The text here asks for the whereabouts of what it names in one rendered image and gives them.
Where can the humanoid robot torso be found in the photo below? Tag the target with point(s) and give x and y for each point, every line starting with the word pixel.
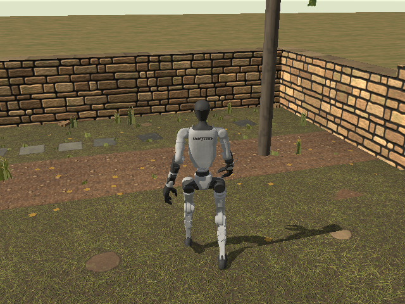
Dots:
pixel 202 153

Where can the robot left hand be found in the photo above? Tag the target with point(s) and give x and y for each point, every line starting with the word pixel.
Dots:
pixel 166 191

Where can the robot right forearm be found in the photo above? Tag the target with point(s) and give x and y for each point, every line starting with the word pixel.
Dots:
pixel 229 163

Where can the right robot shin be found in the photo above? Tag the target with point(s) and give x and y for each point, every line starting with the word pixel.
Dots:
pixel 222 237

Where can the robot left upper arm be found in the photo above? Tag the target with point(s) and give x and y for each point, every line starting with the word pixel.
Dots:
pixel 180 145

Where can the robot right upper arm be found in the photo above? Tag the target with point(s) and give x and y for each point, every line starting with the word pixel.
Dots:
pixel 224 141

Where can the robot right hand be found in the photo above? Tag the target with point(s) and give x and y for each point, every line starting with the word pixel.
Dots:
pixel 229 172

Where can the robot left forearm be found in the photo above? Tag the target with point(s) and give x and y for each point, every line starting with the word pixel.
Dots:
pixel 173 173

